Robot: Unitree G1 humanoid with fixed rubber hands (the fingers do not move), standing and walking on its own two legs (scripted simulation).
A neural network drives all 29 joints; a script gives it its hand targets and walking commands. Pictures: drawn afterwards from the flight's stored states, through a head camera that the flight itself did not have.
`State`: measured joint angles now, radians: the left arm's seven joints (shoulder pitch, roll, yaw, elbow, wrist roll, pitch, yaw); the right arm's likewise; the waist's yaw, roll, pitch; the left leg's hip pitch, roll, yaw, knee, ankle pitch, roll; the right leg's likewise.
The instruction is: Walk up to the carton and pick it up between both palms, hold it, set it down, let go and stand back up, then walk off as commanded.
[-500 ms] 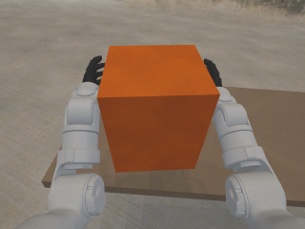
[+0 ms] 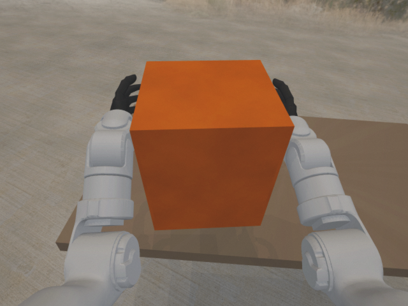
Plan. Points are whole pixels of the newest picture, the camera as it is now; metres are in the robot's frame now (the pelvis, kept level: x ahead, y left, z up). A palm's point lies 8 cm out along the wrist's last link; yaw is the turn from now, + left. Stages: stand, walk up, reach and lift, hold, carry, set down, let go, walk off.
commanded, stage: hold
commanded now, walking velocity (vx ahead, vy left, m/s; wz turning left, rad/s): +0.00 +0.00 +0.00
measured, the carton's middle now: (206, 147) +0.36 +0.00 +0.19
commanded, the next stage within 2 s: none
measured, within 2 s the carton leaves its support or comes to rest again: neither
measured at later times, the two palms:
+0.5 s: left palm (122, 116) +0.37 +0.16 +0.25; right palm (285, 120) +0.38 -0.14 +0.25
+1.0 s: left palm (122, 116) +0.37 +0.16 +0.25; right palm (285, 120) +0.38 -0.14 +0.25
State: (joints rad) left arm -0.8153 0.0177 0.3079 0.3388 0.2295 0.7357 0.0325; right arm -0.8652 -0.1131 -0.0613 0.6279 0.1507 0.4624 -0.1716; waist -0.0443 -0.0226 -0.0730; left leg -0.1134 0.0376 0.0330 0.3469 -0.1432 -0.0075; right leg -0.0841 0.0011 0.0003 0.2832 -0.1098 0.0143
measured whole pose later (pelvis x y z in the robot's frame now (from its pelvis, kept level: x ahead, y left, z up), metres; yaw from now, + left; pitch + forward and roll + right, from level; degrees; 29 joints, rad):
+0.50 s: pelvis +0.00 +0.00 +0.00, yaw +0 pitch -5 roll -1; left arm -0.82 0.02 0.31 0.34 0.23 0.74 0.03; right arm -0.87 -0.11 -0.06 0.63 0.15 0.46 -0.17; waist -0.04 -0.02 -0.07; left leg -0.11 0.04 0.03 0.35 -0.14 -0.01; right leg -0.08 0.00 0.00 0.28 -0.11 0.01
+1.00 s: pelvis +0.00 +0.00 +0.00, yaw +0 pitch -5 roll -1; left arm -0.82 0.02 0.31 0.34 0.23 0.74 0.03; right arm -0.87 -0.11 -0.06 0.63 0.15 0.46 -0.17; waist -0.04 -0.02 -0.07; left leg -0.11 0.04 0.03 0.35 -0.14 -0.01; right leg -0.08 0.00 0.00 0.28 -0.11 0.01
